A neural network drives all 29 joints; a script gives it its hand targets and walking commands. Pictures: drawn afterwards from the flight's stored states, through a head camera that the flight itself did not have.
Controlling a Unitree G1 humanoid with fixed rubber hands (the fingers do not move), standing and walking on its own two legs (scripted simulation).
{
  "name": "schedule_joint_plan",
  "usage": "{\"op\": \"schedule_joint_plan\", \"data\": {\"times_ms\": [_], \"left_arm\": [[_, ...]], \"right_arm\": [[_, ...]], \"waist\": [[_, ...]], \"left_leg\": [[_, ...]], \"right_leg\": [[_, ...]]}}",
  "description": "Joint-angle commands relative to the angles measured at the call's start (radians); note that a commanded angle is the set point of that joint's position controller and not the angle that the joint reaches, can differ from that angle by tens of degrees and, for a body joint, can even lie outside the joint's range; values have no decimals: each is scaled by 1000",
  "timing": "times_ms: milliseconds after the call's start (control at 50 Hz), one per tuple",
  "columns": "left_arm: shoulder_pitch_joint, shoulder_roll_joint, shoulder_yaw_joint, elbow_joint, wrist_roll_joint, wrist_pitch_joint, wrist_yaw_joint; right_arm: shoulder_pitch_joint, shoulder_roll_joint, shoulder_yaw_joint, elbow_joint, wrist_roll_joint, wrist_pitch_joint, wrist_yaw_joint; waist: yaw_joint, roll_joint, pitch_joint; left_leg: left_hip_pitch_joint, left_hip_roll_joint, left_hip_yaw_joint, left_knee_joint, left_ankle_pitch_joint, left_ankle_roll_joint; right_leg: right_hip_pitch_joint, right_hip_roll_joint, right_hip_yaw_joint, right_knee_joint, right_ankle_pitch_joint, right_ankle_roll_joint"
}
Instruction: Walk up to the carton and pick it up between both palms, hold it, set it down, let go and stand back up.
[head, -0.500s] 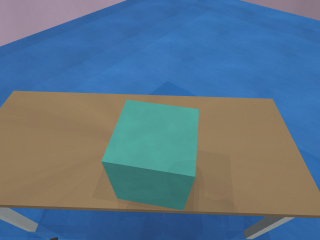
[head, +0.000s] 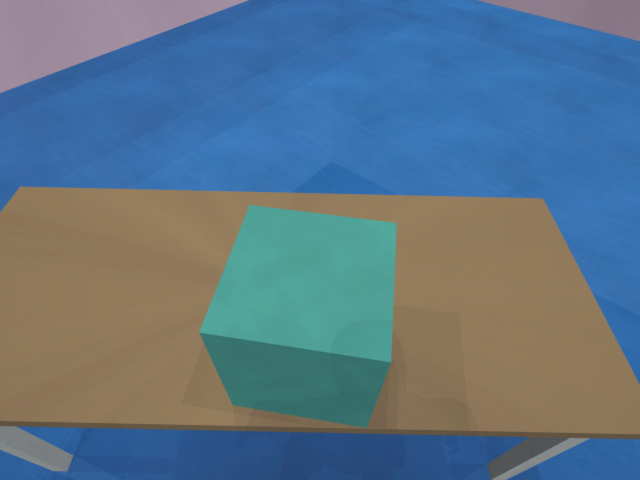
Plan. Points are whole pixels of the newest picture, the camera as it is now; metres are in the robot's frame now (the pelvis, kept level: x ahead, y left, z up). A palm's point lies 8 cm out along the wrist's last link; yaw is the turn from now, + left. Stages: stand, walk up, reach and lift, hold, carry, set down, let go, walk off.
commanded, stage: walk up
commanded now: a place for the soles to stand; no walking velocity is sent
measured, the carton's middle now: (309, 319) +0.36 +0.03 -0.07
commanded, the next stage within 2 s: reach and lift in 0.04 s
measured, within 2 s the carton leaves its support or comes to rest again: neither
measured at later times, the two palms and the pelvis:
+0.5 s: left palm out of the picture +0.14 +0.27 -0.10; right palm out of the picture +0.12 -0.27 -0.10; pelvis -0.02 +0.00 -0.02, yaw +2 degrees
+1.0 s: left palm out of the picture +0.13 +0.26 -0.08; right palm out of the picture +0.10 -0.22 -0.09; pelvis -0.03 +0.01 -0.01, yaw +0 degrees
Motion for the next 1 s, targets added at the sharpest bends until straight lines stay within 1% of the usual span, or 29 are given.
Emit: {"op": "schedule_joint_plan", "data": {"times_ms": [0,20,40,60,80,100,120,140,180,200,240,280,300,320,340,360,420,440,520,560,580,620,660,760,800,840,860,900,980], "left_arm": [[-20,205,47,-66,1,-22,15],[-27,205,46,-66,1,-21,15],[-495,180,44,-411,9,178,-3],[-414,146,-8,-466,-23,327,19],[-372,123,-13,-492,-14,416,11],[-336,125,0,-528,9,470,-2],[-291,138,31,-573,37,508,-16],[-232,152,61,-616,67,531,-30],[-158,134,114,-666,107,556,-39],[-141,123,131,-671,122,555,-43],[-113,113,160,-684,143,540,-41],[-110,105,184,-679,160,519,-46],[-98,95,185,-673,155,513,-51],[-117,97,191,-663,152,500,-55],[-128,101,197,-683,145,486,-53],[-131,86,191,-694,136,479,-50],[-125,76,176,-727,99,439,-45],[-125,69,167,-727,92,425,-44],[-123,75,149,-761,58,365,-31],[-123,72,129,-758,42,342,-30],[-108,62,130,-753,36,331,-26],[-89,70,129,-746,25,312,-28],[-73,71,124,-736,12,290,-26],[-56,63,108,-724,-6,232,-18],[-42,48,100,-696,-12,206,-22],[-36,40,93,-689,-21,179,-25],[-35,35,88,-679,-27,162,-23],[-35,39,86,-676,-33,128,-27],[-29,39,72,-662,-60,62,-35]], "right_arm": [[-7,-205,-45,-63,-1,-19,-11],[-9,-208,-44,-62,-1,-19,-13],[-447,-68,-76,-157,-107,-134,12],[-345,-142,-141,-194,-120,-107,57],[-296,-143,-154,-209,-105,-78,69],[-249,-166,-167,-226,-80,-60,70],[-198,-176,-163,-234,-51,-54,68],[-151,-178,-159,-259,-17,-47,61],[-87,-208,-135,-254,28,-48,54],[-71,-210,-127,-261,29,-59,48],[-69,-198,-111,-290,36,-75,36],[-70,-172,-97,-297,36,-89,27],[-61,-159,-93,-305,41,-93,21],[-68,-142,-91,-334,34,-92,15],[-76,-129,-85,-359,37,-95,9],[-73,-109,-76,-382,37,-92,8],[-42,-78,-75,-419,30,-101,8],[-39,-68,-78,-429,22,-109,7],[-20,-32,-81,-479,7,-141,4],[-10,-13,-83,-500,0,-152,0],[2,-3,-83,-495,-8,-157,-2],[8,10,-86,-529,-12,-168,-9],[21,31,-84,-546,-15,-176,-14],[37,59,-89,-565,-22,-198,-17],[51,70,-92,-570,-27,-200,-18],[53,76,-95,-579,-30,-209,-19],[48,84,-96,-581,-34,-215,-19],[55,94,-94,-580,-31,-224,-23],[59,125,-83,-592,-16,-255,-33]], "waist": [[0,-14,-77],[-1,-12,-65],[43,-39,-28],[-45,-33,-11],[-55,-23,-57],[-68,-22,-101],[-55,-6,-158],[-44,29,-212],[-46,37,-269],[-40,3,-253],[-26,-8,-220],[-13,-4,-195],[-22,-28,-185],[-22,-69,-156],[-19,-67,-138],[-24,-52,-121],[-38,-9,-140],[-46,2,-132],[-46,26,-130],[-48,9,-112],[-42,26,-99],[-41,5,-92],[-34,6,-85],[-25,50,-66],[-15,46,-40],[-22,40,-43],[-12,49,-35],[-13,41,-39],[1,4,-37]], "left_leg": [[-30,106,-64,-54,167,56],[-40,106,-66,-53,171,57],[-331,-25,37,139,-109,-18],[-352,-6,12,200,-145,2],[-327,-6,16,233,-122,9],[-275,-19,28,269,-73,6],[-216,-25,28,301,32,-2],[-180,-26,21,332,134,-12],[-118,-23,0,362,335,-24],[-91,-29,8,353,304,-20],[-128,-41,13,321,266,-5],[-176,-49,21,298,272,-2],[-190,-52,28,285,257,3],[-196,-60,40,265,167,21],[-205,-64,51,249,113,28],[-220,-60,48,232,106,30],[-206,-55,44,208,166,10],[-203,-54,42,200,159,6],[-224,-50,47,173,100,4],[-235,-50,47,155,43,11],[-248,-45,45,142,35,10],[-264,-48,47,125,-5,18],[-269,-48,44,99,-31,22],[-326,-29,36,33,-69,32],[-346,-21,32,1,-91,43],[-349,-15,30,-20,-82,46],[-356,-16,34,-28,-82,48],[-343,-22,36,-29,-65,47],[-245,-45,38,-8,9,29]], "right_leg": [[49,-120,87,-33,266,-55],[47,-123,93,-34,269,-55],[-139,11,-83,99,-180,-45],[-150,4,-85,128,-213,-64],[-141,-10,-95,141,-156,-64],[-141,-7,-108,164,-78,-51],[-118,-3,-114,199,31,-47],[-71,3,-131,234,131,-46],[-49,9,-136,258,280,-37],[-63,8,-131,246,278,-36],[-31,5,-133,229,274,-31],[21,4,-110,225,329,-27],[50,8,-100,221,352,-22],[34,8,-89,202,280,-13],[24,11,-85,190,214,-7],[30,14,-85,186,184,-10],[58,30,-76,170,213,-18],[51,34,-74,158,196,-22],[39,41,-70,133,113,-23],[41,40,-69,116,57,-23],[48,40,-64,110,42,-30],[58,44,-60,98,11,-24],[67,40,-53,88,-4,-22],[143,51,-55,92,-4,-19],[171,56,-52,90,-13,-17],[203,61,-48,91,6,-19],[209,60,-46,88,3,-18],[215,56,-41,78,12,-18],[161,32,-30,30,18,-24]]}}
